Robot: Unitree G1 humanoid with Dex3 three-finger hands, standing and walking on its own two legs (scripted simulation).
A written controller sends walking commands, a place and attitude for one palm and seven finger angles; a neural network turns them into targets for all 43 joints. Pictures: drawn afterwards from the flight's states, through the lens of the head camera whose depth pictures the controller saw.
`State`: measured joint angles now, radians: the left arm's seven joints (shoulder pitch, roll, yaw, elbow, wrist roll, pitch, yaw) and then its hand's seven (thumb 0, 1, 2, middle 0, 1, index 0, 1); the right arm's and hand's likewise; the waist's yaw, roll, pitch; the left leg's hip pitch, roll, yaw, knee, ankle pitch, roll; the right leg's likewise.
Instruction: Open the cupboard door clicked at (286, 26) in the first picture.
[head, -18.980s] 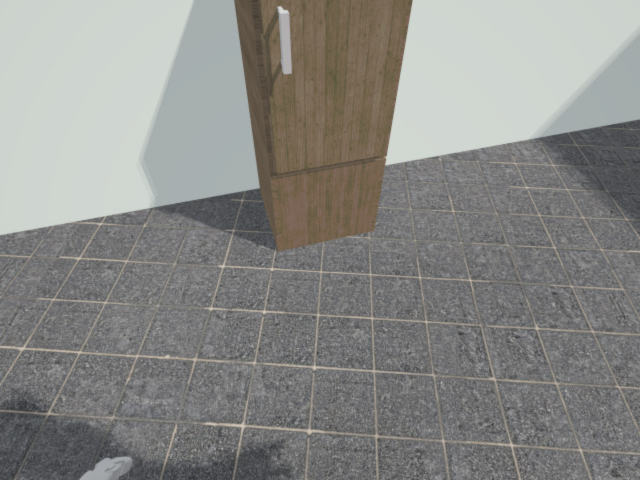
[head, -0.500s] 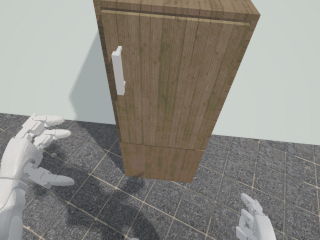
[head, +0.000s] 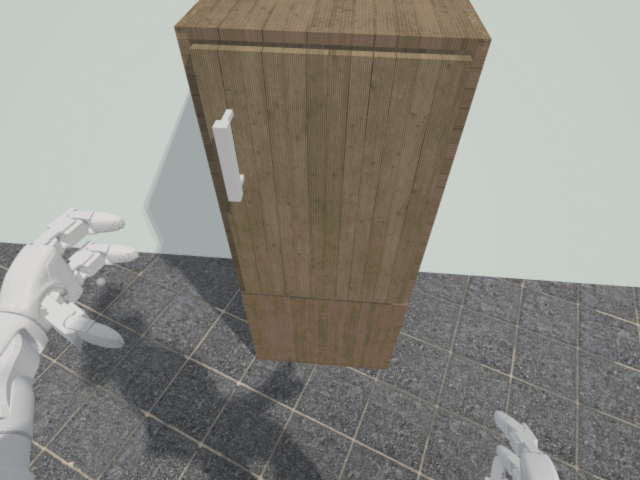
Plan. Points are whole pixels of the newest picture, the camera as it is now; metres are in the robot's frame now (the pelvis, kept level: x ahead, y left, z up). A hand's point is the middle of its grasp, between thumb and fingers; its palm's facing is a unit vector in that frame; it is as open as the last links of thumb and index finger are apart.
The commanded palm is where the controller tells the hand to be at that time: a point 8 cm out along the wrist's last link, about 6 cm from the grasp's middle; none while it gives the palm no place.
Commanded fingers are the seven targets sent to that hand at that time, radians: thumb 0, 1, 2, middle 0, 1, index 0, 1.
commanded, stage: raise the hand with hooked fingers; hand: left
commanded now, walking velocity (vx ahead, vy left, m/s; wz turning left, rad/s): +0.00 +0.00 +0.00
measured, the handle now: (232, 156) +0.57 +0.19 +0.10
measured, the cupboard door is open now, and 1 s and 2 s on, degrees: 0 0 0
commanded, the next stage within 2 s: move the hooked fingers beside the handle in 0.36 s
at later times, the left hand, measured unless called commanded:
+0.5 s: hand (137, 277) +0.31 +0.24 +0.12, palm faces +0.02 -1.00 -0.02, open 14.0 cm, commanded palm +0.28 +0.29 +0.12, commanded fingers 0.00 -0.50 0.30 -0.30 -1.20 -0.30 -1.20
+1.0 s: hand (158, 230) +0.39 +0.24 +0.11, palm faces -0.02 -1.00 +0.01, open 14.0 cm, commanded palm +0.35 +0.30 +0.11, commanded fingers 0.00 -0.50 0.30 -0.30 -1.20 -0.30 -1.20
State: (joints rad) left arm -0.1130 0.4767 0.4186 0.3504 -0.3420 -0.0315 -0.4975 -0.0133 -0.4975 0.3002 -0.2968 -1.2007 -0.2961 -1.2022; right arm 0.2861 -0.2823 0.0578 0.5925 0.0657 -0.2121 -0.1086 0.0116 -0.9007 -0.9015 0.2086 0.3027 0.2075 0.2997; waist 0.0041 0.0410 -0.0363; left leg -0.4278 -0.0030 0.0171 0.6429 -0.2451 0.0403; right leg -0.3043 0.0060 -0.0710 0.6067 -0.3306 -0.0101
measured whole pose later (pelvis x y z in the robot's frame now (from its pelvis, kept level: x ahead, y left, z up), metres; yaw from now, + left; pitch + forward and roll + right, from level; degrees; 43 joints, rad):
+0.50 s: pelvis +0.01 -0.03 +0.00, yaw -1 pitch +2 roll -1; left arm -0.10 0.43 0.43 0.36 -0.36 -0.08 -0.49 -0.01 -0.50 0.30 -0.30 -1.20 -0.30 -1.20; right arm 0.26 -0.28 0.04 0.60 0.07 -0.21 -0.11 0.01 -0.90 -0.90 0.21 0.30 0.21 0.30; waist 0.02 0.04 -0.05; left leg -0.43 0.03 0.01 0.66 -0.27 0.00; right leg -0.32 0.04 -0.07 0.65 -0.37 -0.04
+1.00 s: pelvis +0.01 +0.00 -0.01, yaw -1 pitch +6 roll -1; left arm -0.39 0.46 0.41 0.63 -0.28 -0.12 -0.45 -0.01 -0.50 0.30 -0.30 -1.20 -0.30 -1.20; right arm 0.30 -0.28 0.05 0.61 0.06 -0.15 -0.10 0.01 -0.90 -0.90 0.21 0.30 0.21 0.30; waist -0.03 0.02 -0.04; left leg -0.51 0.01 0.04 0.69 -0.28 0.03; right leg -0.39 0.02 -0.05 0.66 -0.36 -0.02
